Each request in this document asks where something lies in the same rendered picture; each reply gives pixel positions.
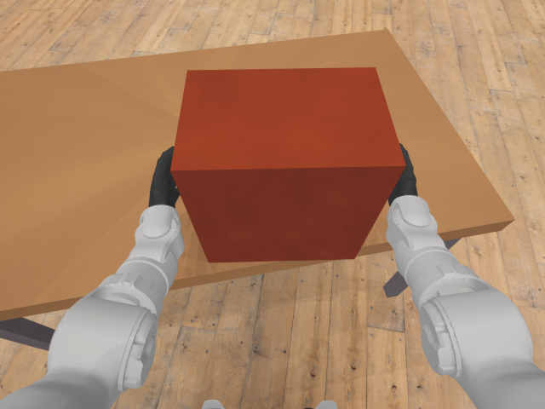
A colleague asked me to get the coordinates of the robot left hand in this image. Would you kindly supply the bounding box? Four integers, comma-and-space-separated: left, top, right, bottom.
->
148, 146, 181, 208

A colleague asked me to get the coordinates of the carton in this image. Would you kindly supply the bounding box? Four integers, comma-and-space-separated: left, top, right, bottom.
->
170, 67, 406, 262

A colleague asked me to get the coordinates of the robot left upper arm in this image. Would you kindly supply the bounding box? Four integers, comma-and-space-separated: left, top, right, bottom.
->
0, 297, 158, 409

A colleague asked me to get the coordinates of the right robot forearm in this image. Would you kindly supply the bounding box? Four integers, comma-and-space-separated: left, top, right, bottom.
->
386, 195, 533, 359

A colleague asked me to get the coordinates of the robot right upper arm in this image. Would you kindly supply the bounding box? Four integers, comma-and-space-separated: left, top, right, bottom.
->
419, 289, 545, 409

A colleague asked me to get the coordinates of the robot right hand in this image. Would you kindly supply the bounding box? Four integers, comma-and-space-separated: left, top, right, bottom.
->
388, 143, 418, 206

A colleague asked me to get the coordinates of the left robot forearm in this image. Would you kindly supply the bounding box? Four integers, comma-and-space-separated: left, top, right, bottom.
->
48, 204, 185, 370

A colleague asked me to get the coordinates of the table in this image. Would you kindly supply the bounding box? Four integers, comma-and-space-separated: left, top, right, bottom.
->
0, 29, 515, 351

